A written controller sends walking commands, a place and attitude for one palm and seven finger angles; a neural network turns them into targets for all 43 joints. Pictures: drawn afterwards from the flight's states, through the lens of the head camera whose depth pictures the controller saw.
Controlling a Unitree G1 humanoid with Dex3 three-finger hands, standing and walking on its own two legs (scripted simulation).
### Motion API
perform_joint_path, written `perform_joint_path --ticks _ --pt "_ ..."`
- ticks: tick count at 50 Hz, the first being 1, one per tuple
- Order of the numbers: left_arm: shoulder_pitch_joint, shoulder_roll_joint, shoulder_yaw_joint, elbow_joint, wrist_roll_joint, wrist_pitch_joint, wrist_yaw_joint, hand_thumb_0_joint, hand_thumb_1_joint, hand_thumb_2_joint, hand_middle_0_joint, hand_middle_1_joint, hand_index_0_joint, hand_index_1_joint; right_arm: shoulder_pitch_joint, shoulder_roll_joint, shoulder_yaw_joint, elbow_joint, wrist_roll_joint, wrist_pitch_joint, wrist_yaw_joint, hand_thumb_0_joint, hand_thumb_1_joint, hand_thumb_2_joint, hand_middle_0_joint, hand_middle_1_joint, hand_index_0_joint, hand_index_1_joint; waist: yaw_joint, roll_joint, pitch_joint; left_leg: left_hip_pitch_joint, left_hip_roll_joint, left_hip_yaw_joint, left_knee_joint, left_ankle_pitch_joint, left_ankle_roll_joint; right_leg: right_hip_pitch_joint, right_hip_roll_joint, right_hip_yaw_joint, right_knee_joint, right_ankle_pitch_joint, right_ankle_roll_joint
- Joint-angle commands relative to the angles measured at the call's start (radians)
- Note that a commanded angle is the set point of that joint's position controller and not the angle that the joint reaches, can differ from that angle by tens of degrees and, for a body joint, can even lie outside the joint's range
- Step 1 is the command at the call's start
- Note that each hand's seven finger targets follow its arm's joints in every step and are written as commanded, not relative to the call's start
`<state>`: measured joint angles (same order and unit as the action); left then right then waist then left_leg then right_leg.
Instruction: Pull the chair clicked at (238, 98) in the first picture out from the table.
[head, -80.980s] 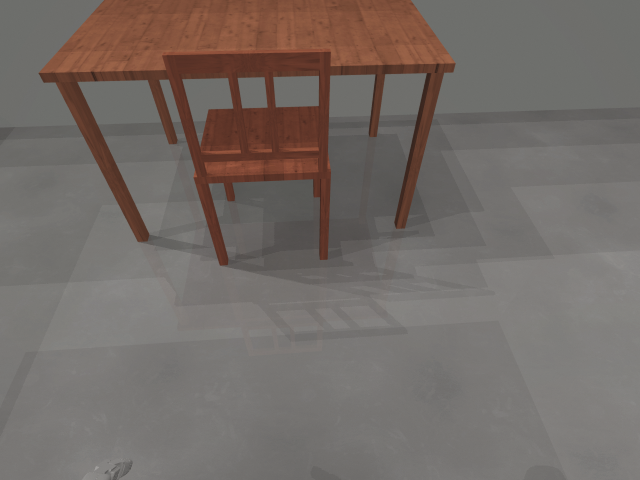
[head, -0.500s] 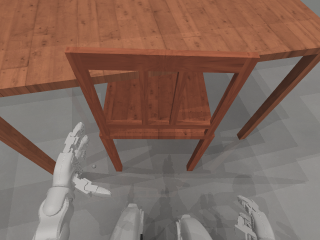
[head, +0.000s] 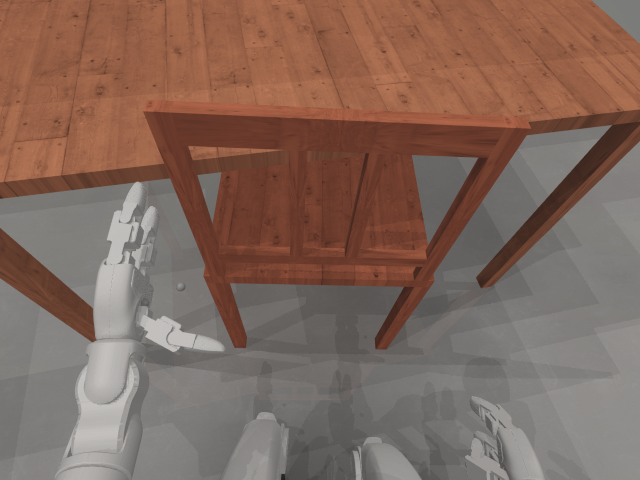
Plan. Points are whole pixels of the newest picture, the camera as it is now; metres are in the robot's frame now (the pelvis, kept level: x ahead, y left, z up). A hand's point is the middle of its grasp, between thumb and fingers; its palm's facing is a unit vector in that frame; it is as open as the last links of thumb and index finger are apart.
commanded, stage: push the fingers through the gap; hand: left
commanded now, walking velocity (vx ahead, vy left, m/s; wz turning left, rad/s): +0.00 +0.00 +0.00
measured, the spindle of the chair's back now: (297, 208) +0.48 +0.06 +0.01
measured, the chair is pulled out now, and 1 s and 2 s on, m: -0.07 -0.07 -0.05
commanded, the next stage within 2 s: hook a spindle and tug to test in 1.28 s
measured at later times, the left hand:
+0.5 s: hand (181, 268) +0.36 +0.19 +0.02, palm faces +0.06 -1.00 -0.01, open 16.9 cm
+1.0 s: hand (196, 239) +0.41 +0.19 +0.01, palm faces +0.11 -0.99 -0.02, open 16.9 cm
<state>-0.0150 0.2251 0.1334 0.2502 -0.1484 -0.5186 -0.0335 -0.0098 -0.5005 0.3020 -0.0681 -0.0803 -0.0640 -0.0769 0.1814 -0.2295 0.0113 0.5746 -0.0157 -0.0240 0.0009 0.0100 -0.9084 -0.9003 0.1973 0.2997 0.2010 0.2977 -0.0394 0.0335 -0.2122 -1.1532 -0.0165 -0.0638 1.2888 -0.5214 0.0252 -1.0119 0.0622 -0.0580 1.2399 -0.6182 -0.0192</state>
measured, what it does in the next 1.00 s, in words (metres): stands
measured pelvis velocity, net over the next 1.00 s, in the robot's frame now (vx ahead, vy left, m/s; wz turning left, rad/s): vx -0.01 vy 0.01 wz -0.02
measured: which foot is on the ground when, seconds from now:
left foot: down 0.00-1.00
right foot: down 0.00-1.00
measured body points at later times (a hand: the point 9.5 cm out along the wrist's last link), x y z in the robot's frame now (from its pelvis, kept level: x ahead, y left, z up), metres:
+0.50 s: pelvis -0.01 +0.00 +0.00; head +0.10 +0.03 +0.44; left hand +0.35 +0.25 +0.03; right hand +0.13 -0.25 -0.11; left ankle +0.04 +0.10 -0.62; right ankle -0.01 -0.12 -0.62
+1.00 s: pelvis -0.01 +0.01 +0.00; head +0.11 +0.04 +0.43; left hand +0.40 +0.24 +0.02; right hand +0.08 -0.25 -0.12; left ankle +0.04 +0.10 -0.62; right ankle -0.01 -0.12 -0.62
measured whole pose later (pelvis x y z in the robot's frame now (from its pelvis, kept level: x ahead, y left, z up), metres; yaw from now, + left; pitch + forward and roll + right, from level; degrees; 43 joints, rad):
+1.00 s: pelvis -0.01 +0.01 +0.00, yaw -1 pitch +24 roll -5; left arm -0.47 0.28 0.25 0.77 -0.12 -0.48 -0.04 -0.01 -0.50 0.30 -0.06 -0.08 -0.06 -0.08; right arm 0.25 -0.24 0.02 0.64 -0.02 0.03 0.01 0.01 -0.91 -0.90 0.20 0.30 0.20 0.30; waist -0.09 0.04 -0.17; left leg -1.22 -0.01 -0.06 1.29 -0.49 0.04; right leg -1.08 0.07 -0.05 1.23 -0.58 -0.01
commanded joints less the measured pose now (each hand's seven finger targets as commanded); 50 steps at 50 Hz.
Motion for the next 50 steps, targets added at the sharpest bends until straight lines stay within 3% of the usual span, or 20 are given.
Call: perform_joint_path --ticks 1,4,7,9,11,13,15,17,20,21,22,24,26,32,34,37,38,43,48,50 --pt "-0.174 0.037 -0.009 0.156 -0.016 0.113 -0.078 0.0 -0.5 0.3 -0.06 -0.08 -0.06 -0.08 -0.001 -0.178 -0.05 -0.142 0.03 0.014 0.001 0.0 -0.9 -0.9 0.2 0.3 0.2 0.3 -0.047 -0.035 -0.144 0.247 0.004 -0.003 -0.171 0.139 0.009 0.036 -0.004 0.001 -0.206 0.191 -0.01" --pt "-0.286 0.116 0.046 -0.034 -0.058 0.115 -0.116 0.0 -0.5 0.3 -0.06 -0.08 -0.06 -0.08 0.012 -0.179 -0.06 -0.171 0.035 0.012 -0.017 0.0 -0.9 -0.9 0.2 0.3 0.2 0.3 -0.018 0.019 -0.343 0.362 0.012 -0.001 -0.177 0.246 0.012 0.117 -0.009 0.018 -0.206 0.279 -0.011" --pt "-0.359 0.225 0.134 -0.308 -0.076 0.005 -0.06 0.0 -0.5 0.3 -0.06 -0.08 -0.06 -0.08 0.029 -0.158 -0.062 -0.155 0.018 -0.015 -0.031 0.0 -0.9 -0.9 0.2 0.3 0.2 0.3 0.012 0.117 -0.527 0.54 0.026 -0.012 -0.167 0.446 -0.002 0.144 -0.005 0.019 -0.175 0.399 -0.015" --pt "-0.314 0.223 0.143 -0.308 -0.065 -0.05 -0.009 0.0 -0.5 0.3 -0.06 -0.08 -0.06 -0.08 0.034 -0.143 -0.056 -0.123 0.007 -0.027 -0.029 0.0 -0.9 -0.9 0.2 0.3 0.2 0.3 0.005 0.13 -0.494 0.549 0.029 -0.016 -0.16 0.491 -0.01 0.106 -0.001 0.007 -0.16 0.407 -0.016" --pt "-0.343 0.208 0.135 -0.161 -0.035 -0.062 0.021 0.0 -0.5 0.3 -0.06 -0.08 -0.06 -0.08 0.038 -0.148 -0.053 -0.085 -0.003 -0.025 -0.02 0.0 -0.9 -0.9 0.2 0.3 0.2 0.3 -0.035 0.095 -0.385 0.465 0.029 -0.026 -0.139 0.441 -0.006 0.048 0.002 0.0 -0.151 0.373 -0.011" --pt "-0.317 0.16 0.113 0.077 -0.008 -0.028 0.007 0.0 -0.5 0.3 -0.06 -0.08 -0.06 -0.08 0.039 -0.158 -0.053 -0.066 -0.001 -0.011 -0.009 0.0 -0.9 -0.9 0.2 0.3 0.2 0.3 -0.061 0.015 -0.226 0.313 0.024 -0.019 -0.133 0.283 -0.003 0.0 0.003 -0.003 -0.158 0.278 -0.006" --pt "-0.354 0.115 0.065 0.23 -0.003 0.028 -0.04 0.0 -0.5 0.3 -0.06 -0.08 -0.06 -0.08 0.04 -0.175 -0.053 -0.072 0.009 0.005 -0.005 0.0 -0.9 -0.9 0.2 0.3 0.2 0.3 -0.077 -0.033 -0.152 0.227 0.016 -0.007 -0.14 0.158 0.005 -0.019 0.0 0.003 -0.184 0.197 -0.004" --pt "-0.372 0.099 0.049 0.243 -0.021 0.073 -0.094 0.0 -0.5 0.3 -0.06 -0.08 -0.06 -0.08 0.041 -0.186 -0.055 -0.101 0.024 0.014 -0.005 0.0 -0.9 -0.9 0.2 0.3 0.2 0.3 -0.056 0.003 -0.206 0.266 0.011 0.003 -0.163 0.161 0.009 0.026 -0.005 0.01 -0.202 0.203 -0.01" --pt "-0.442 0.186 0.12 0.081 -0.063 0.074 -0.123 0.0 -0.5 0.3 -0.06 -0.08 -0.06 -0.08 0.051 -0.185 -0.067 -0.126 0.028 0.014 -0.015 0.0 -0.9 -0.9 0.2 0.3 0.2 0.3 -0.019 0.044 -0.392 0.38 0.018 0.003 -0.165 0.284 0.006 0.111 -0.008 0.023 -0.198 0.308 -0.013" --pt "-0.46 0.179 0.104 0.053 -0.066 0.058 -0.124 0.0 -0.5 0.3 -0.06 -0.08 -0.06 -0.08 0.06 -0.183 -0.068 -0.12 0.026 0.014 -0.015 0.0 -0.9 -0.9 0.2 0.3 0.2 0.3 -0.038 0.07 -0.417 0.415 0.019 -0.005 -0.157 0.332 0.004 0.095 -0.006 0.017 -0.183 0.338 -0.011" --pt "-0.448 0.193 0.118 0.086 -0.052 0.061 -0.119 0.0 -0.5 0.3 -0.06 -0.08 -0.06 -0.08 0.071 -0.181 -0.07 -0.108 0.025 0.02 -0.015 0.0 -0.9 -0.9 0.2 0.3 0.2 0.3 -0.038 0.042 -0.409 0.411 0.022 -0.007 -0.156 0.334 0.003 0.083 -0.007 0.015 -0.182 0.334 -0.007" --pt "-0.515 0.175 0.096 0.125 -0.033 0.063 -0.103 0.0 -0.5 0.3 -0.06 -0.08 -0.06 -0.08 0.076 -0.176 -0.065 -0.086 0.022 0.024 -0.017 0.0 -0.9 -0.9 0.2 0.3 0.2 0.3 -0.064 0.029 -0.332 0.372 0.025 -0.014 -0.146 0.289 0.006 0.023 -0.005 0.01 -0.181 0.289 -0.003" --pt "-0.597 0.185 0.101 0.107 -0.028 0.036 -0.079 0.0 -0.5 0.3 -0.06 -0.08 -0.06 -0.08 0.068 -0.175 -0.059 -0.084 0.02 0.019 -0.02 0.0 -0.9 -0.9 0.2 0.3 0.2 0.3 -0.068 0.059 -0.291 0.368 0.025 -0.022 -0.153 0.236 0.005 -0.016 -0.003 0.006 -0.186 0.225 -0.009" --pt "-0.688 0.246 0.155 0.099 -0.012 -0.048 -0.025 0.0 -0.5 0.3 -0.06 -0.08 -0.06 -0.08 0.069 -0.178 -0.057 -0.066 0.0 0.003 -0.021 0.0 -0.9 -0.9 0.2 0.3 0.2 0.3 -0.05 0.126 -0.411 0.458 0.026 -0.035 -0.155 0.277 -0.011 -0.031 0.002 0.002 -0.164 0.222 -0.015" --pt "-0.699 0.242 0.148 0.153 -0.002 -0.041 -0.024 0.0 -0.5 0.3 -0.06 -0.08 -0.06 -0.08 0.073 -0.18 -0.054 -0.061 -0.001 0.009 -0.014 0.0 -0.9 -0.9 0.2 0.3 0.2 0.3 -0.059 0.117 -0.382 0.438 0.028 -0.034 -0.157 0.265 -0.011 -0.034 0.003 0.001 -0.169 0.217 -0.015" --pt "-0.748 0.279 0.169 0.154 0.006 -0.047 -0.025 0.0 -0.5 0.3 -0.06 -0.08 -0.06 -0.08 0.084 -0.185 -0.057 -0.058 -0.001 0.013 -0.016 0.0 -0.9 -0.9 0.2 0.3 0.2 0.3 -0.06 0.116 -0.42 0.453 0.031 -0.036 -0.156 0.281 -0.011 -0.022 0.004 0.005 -0.165 0.232 -0.015" --pt "-0.747 0.25 0.146 0.171 0.008 -0.042 -0.027 0.0 -0.5 0.3 -0.06 -0.08 -0.06 -0.08 0.085 -0.182 -0.056 -0.059 -0.002 0.015 -0.014 0.0 -0.9 -0.9 0.2 0.3 0.2 0.3 -0.063 0.143 -0.413 0.463 0.028 -0.034 -0.161 0.28 -0.013 -0.029 0.003 0.004 -0.171 0.229 -0.016" --pt "-0.869 0.237 0.13 0.25 0.012 -0.039 -0.021 0.0 -0.5 0.3 -0.06 -0.08 -0.06 -0.08 0.112 -0.192 -0.057 -0.028 -0.004 0.016 -0.016 0.0 -0.9 -0.9 0.2 0.3 0.2 0.3 -0.1 0.109 -0.372 0.465 0.035 -0.056 -0.167 0.237 -0.013 -0.087 0.005 -0.007 -0.176 0.195 -0.014" --pt "-0.828 0.232 0.144 0.283 0.02 -0.045 -0.013 0.0 -0.5 0.3 -0.06 -0.08 -0.06 -0.08 0.13 -0.189 -0.063 -0.032 -0.01 0.027 -0.006 0.0 -0.9 -0.9 0.2 0.3 0.2 0.3 -0.076 0.114 -0.44 0.504 0.036 -0.051 -0.166 0.316 -0.016 -0.053 0.005 -0.009 -0.17 0.241 -0.017" --pt "-0.849 0.25 0.149 0.275 0.029 -0.053 -0.009 0.0 -0.5 0.3 -0.06 -0.08 -0.06 -0.08 0.134 -0.188 -0.064 -0.031 -0.009 0.036 -0.004 0.0 -0.9 -0.9 0.2 0.3 0.2 0.3 -0.083 0.099 -0.437 0.49 0.035 -0.044 -0.162 0.319 -0.012 -0.037 0.005 -0.002 -0.175 0.254 -0.014"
